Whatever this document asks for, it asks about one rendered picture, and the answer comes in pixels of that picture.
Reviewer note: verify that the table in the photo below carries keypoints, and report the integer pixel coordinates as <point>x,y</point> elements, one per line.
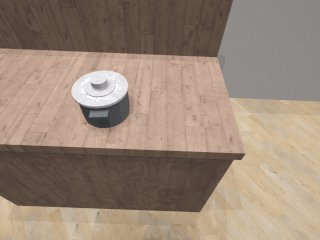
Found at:
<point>180,136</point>

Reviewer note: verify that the lid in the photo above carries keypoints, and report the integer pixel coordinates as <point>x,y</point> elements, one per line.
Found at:
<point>87,96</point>

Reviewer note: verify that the pot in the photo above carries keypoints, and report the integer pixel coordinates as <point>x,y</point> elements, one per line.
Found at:
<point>107,117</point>

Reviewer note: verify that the knob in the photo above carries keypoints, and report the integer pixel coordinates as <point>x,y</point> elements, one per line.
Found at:
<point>98,81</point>

